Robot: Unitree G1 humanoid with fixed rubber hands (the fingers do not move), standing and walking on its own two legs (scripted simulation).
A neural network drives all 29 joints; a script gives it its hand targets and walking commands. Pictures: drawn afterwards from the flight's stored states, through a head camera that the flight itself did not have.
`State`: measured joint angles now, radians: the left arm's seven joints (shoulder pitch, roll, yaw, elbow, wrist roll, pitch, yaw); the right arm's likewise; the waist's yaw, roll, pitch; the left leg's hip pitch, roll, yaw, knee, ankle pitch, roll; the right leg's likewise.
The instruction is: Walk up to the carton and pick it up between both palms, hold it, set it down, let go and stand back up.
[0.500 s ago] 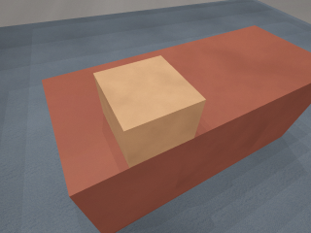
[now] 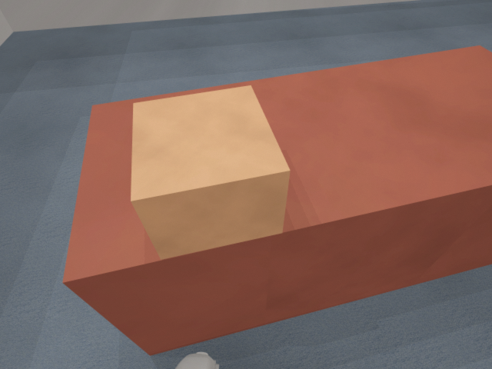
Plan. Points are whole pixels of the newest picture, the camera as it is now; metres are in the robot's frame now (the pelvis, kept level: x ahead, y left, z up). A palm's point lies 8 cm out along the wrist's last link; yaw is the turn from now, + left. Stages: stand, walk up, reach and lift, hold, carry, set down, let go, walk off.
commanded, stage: walk up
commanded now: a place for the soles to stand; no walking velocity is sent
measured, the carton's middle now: (208, 168) +0.52 +0.10 +0.00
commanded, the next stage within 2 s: none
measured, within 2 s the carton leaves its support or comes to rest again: neither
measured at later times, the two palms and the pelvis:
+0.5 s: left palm out of the picture +0.08 +0.17 -0.11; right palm out of the picture +0.17 -0.29 -0.12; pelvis +0.05 -0.08 +0.00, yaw +14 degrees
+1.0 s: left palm out of the picture -0.04 +0.18 -0.12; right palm (393, 341) +0.21 -0.25 -0.12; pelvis +0.04 -0.06 +0.01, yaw +24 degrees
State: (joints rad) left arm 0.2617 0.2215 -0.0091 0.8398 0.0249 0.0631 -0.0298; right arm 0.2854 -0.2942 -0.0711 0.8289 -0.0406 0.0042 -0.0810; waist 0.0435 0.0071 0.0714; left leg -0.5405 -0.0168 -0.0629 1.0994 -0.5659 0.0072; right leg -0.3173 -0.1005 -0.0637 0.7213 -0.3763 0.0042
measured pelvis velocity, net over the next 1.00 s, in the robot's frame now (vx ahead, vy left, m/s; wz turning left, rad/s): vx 0.04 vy -0.06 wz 0.42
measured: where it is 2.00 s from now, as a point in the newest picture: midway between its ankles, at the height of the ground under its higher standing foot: outside the picture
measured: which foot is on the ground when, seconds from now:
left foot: up 0.00-0.24, down 0.26-0.56, up 0.58-0.88, down 0.90-1.00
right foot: down 0.00-0.30, up 0.32-0.52, down 0.54-1.00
